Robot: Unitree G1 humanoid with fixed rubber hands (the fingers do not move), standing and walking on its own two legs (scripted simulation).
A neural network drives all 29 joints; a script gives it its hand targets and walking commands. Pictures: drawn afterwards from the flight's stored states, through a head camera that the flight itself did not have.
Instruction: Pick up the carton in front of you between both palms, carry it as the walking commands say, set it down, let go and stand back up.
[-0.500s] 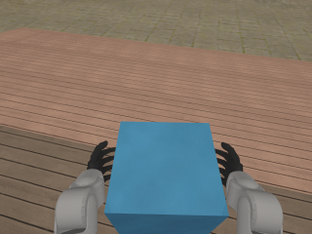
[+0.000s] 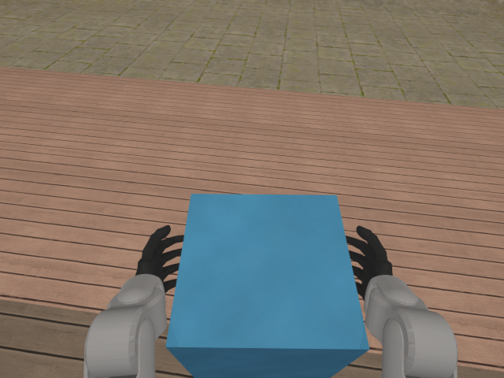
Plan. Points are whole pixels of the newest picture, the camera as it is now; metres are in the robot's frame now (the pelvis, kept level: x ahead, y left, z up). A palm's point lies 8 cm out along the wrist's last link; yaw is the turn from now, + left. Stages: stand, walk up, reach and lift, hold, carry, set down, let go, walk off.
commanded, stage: carry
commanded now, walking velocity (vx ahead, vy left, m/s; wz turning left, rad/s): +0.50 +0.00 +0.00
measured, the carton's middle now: (262, 294) +0.26 +0.00 +0.03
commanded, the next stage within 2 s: none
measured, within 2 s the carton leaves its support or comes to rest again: neither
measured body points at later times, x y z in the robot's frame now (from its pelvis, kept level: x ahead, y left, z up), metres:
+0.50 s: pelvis +0.32 -0.01 +0.00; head +0.34 -0.01 +0.45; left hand +0.65 +0.15 +0.11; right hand +0.67 -0.15 +0.11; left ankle +0.47 +0.12 -0.70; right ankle +0.22 -0.09 -0.74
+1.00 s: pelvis +0.67 +0.02 -0.04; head +0.74 +0.02 +0.41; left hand +1.02 +0.15 +0.06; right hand +1.02 -0.15 +0.07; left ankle +0.53 +0.08 -0.74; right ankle +0.83 -0.07 -0.75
